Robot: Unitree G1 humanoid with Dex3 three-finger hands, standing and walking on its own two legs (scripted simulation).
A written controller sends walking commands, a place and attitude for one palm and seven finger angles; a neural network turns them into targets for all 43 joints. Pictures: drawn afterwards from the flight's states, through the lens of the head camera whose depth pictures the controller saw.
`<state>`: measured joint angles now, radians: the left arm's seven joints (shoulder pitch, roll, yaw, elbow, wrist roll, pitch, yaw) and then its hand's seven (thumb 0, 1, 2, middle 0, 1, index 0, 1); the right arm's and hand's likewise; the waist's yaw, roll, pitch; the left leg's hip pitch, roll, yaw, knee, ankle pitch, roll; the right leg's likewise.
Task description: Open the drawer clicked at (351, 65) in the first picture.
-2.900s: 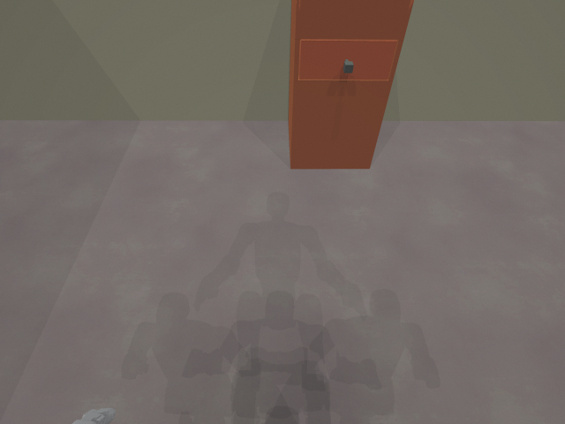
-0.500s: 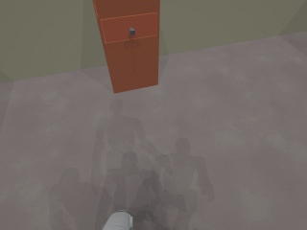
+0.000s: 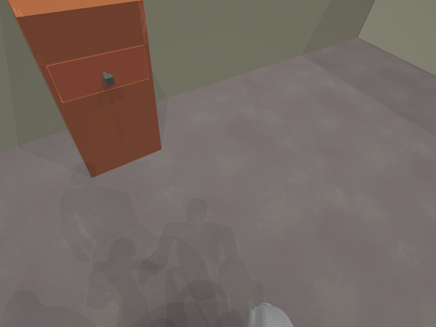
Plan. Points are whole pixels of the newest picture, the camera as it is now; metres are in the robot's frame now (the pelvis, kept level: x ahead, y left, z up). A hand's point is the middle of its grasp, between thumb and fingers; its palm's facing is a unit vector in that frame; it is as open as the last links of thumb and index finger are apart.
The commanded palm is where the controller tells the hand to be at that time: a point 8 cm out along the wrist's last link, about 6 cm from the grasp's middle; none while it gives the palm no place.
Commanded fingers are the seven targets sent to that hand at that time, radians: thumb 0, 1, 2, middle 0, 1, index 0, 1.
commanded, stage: walk to a spot facing it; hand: left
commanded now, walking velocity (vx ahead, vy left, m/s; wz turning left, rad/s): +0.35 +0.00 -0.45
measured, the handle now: (107, 77) +1.05 +0.52 -0.18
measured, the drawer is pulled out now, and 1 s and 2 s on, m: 0.00 0.00 0.00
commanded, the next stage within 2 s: turn to face it in 1.00 s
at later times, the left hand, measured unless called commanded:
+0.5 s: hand (172, 243) +0.34 +0.12 -0.17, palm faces -0.16 -0.96 -0.22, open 7.1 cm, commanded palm none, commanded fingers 0.00 0.90 0.90 -0.20 -0.30 -0.20 -0.30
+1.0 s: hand (190, 184) +0.53 +0.10 -0.18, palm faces -0.32 -0.94 -0.15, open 7.3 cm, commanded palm none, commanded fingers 0.00 0.90 0.90 -0.20 -0.30 -0.20 -0.30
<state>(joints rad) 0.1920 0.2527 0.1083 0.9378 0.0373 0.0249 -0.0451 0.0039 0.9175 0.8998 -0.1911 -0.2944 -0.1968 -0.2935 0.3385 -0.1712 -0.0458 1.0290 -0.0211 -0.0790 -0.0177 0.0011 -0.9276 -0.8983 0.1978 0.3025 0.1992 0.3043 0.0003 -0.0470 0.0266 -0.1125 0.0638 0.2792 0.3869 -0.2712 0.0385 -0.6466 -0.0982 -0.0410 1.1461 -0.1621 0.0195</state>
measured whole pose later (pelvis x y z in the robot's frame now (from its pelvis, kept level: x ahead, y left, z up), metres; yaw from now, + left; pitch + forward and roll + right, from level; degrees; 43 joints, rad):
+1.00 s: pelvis +0.43 -0.05 +0.00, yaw -22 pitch +0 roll +0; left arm 0.24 0.18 0.09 1.02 0.03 0.03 -0.04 0.01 0.93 0.90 -0.20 -0.30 -0.20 -0.29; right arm 0.38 -0.12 -0.04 1.07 -0.03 -0.07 -0.01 0.01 -0.92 -0.90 0.20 0.30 0.20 0.30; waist 0.00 -0.03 0.05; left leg -0.03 0.11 0.32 0.35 -0.29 -0.02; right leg -0.60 -0.12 -0.09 0.97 -0.19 0.02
